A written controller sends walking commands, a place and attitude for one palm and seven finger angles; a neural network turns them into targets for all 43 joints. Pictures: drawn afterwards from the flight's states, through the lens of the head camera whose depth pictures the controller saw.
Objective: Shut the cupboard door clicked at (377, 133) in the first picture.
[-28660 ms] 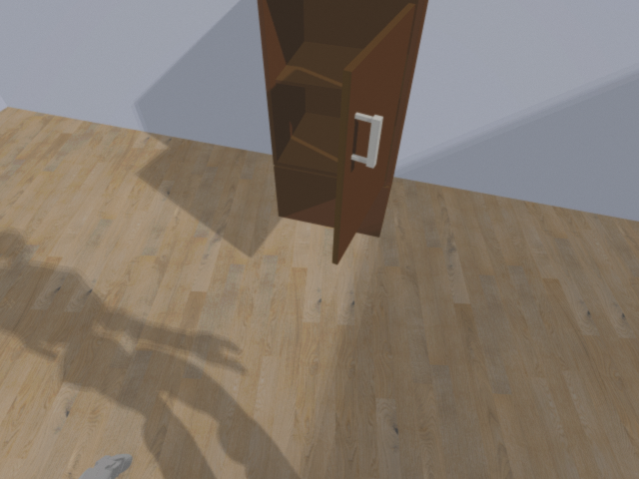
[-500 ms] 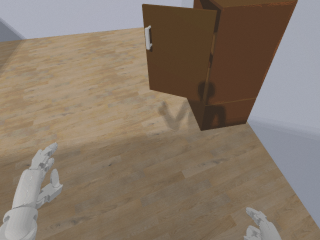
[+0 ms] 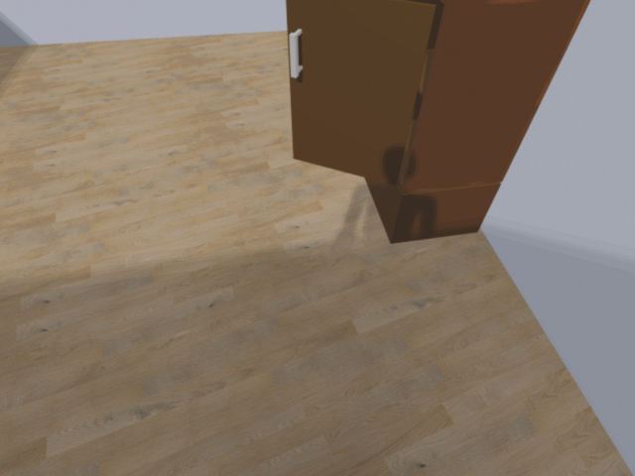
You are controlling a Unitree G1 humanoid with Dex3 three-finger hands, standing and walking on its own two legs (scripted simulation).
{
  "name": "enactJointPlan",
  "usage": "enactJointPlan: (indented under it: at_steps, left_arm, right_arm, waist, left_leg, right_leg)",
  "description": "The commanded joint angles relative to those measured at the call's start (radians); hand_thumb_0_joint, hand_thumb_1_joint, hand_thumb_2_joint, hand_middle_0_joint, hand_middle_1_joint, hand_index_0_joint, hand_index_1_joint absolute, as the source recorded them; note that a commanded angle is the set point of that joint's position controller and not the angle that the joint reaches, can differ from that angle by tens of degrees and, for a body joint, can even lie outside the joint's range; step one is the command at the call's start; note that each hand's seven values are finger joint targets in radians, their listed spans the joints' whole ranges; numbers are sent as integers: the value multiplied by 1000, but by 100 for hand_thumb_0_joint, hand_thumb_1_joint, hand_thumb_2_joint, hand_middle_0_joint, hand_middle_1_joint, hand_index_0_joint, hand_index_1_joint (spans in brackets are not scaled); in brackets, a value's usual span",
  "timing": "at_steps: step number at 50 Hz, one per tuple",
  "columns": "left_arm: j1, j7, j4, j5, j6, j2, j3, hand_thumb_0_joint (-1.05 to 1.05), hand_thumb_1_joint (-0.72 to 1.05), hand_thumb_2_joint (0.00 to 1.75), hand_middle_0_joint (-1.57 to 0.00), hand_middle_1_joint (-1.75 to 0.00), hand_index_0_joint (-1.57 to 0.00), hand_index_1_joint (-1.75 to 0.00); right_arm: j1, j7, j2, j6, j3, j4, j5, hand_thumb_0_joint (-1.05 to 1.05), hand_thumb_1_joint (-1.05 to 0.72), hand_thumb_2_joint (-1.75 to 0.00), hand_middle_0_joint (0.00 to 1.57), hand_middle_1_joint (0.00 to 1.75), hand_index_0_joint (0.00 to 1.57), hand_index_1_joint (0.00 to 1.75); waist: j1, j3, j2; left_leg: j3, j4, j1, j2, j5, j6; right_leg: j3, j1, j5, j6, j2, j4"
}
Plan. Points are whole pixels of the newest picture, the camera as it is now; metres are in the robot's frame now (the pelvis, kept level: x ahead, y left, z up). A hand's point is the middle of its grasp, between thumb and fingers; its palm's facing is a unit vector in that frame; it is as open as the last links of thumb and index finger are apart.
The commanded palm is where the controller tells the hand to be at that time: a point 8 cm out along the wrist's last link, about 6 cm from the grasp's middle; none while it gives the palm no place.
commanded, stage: let the arm hang, fingers relaxed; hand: left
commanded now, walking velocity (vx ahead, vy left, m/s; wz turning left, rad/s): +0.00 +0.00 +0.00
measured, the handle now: (296, 53) +1.24 +0.14 -0.03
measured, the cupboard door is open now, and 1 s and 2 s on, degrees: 58 58 58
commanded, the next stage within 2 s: look to check the result in 0.50 s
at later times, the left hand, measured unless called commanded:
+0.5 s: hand out of the picture +0.01 +0.15 -0.18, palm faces +0.01 -0.99 -0.16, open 7.3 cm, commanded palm none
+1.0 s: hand out of the picture +0.02 +0.16 -0.17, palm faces +0.01 -0.98 -0.19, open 7.4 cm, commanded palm none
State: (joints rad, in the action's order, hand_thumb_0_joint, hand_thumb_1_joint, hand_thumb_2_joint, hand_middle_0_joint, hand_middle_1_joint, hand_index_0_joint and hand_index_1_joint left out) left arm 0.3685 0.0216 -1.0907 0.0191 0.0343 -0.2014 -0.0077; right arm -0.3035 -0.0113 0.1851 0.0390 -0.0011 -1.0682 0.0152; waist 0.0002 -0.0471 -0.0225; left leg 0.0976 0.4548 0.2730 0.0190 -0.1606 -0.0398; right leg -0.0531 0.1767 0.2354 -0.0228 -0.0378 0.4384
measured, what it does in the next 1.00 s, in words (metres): stands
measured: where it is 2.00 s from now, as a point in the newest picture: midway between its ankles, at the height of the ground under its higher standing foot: (308, 475)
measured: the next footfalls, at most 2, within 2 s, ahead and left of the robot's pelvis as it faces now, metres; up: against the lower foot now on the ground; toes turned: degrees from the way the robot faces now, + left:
none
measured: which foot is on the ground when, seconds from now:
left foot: down 0.00-1.00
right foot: down 0.00-1.00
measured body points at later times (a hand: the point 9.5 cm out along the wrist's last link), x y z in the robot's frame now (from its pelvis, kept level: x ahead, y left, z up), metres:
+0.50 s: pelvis +0.01 +0.00 +0.00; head +0.01 +0.00 +0.45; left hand +0.01 +0.21 -0.16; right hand -0.01 -0.22 -0.16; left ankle +0.06 +0.09 -0.74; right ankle +0.00 -0.14 -0.74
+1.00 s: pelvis +0.03 -0.01 +0.00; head +0.04 -0.01 +0.45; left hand +0.02 +0.21 -0.16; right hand +0.02 -0.23 -0.16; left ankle +0.06 +0.09 -0.74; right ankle +0.00 -0.14 -0.74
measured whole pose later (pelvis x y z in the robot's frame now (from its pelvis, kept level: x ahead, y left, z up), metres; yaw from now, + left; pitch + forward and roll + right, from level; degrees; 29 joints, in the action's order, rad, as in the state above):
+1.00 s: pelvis +0.03 -0.01 +0.00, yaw -1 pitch -2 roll +0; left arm 0.29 0.03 -1.14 0.02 0.00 -0.15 -0.01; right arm -0.26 -0.02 0.15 0.01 -0.01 -1.13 0.01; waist 0.00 -0.04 0.00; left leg 0.11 0.40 0.20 0.02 -0.18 -0.02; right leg -0.03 0.12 0.25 -0.02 -0.03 0.40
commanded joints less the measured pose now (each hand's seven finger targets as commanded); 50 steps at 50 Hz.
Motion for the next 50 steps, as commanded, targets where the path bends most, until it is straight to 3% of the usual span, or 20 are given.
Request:
enactJointPlan:
  at_steps: [1,8,24,37,50]
  left_arm:
    - [20,7,18,0,-31,-80,-16,0,90,90,-20,-30,-20,-30]
    - [36,13,-4,3,-29,-59,-20,0,90,90,-20,-30,-20,-30]
    - [13,17,-20,-2,-43,-33,-17,0,90,90,-20,-30,-20,-30]
    - [10,19,-25,-3,-49,-45,-18,0,90,90,-20,-30,-20,-30]
    - [-11,16,-27,-3,-50,-61,-18,0,90,90,-20,-30,-20,-30]
  right_arm:
    - [-34,-14,125,-27,-34,26,1,0,-90,-90,20,30,20,30]
    - [-50,-13,93,-29,-35,-7,3,0,-90,-90,20,30,20,30]
    - [-58,-19,46,-43,-25,-31,-1,0,-90,-90,20,30,20,30]
    - [-46,-21,67,-45,-28,-34,-4,0,-90,-90,20,30,20,30]
    - [-12,-22,82,-46,-28,-39,-3,0,-90,-90,20,30,20,30]
  waist:
    - [10,-42,66]
    - [6,-52,31]
    - [11,-47,13]
    - [11,-22,36]
    - [12,-33,28]
  left_leg:
    - [-155,-169,-30,102,-237,4]
    - [-154,-193,-10,101,-265,3]
    - [-111,-152,-60,87,-77,15]
    - [-104,-130,-112,95,22,12]
    - [-100,-141,-124,98,24,16]
  right_leg:
    - [84,116,137,51,-47,-121]
    - [82,120,132,45,-38,-103]
    - [88,84,9,47,-56,-119]
    - [89,58,-46,48,-58,-127]
    - [93,44,-53,47,-62,-143]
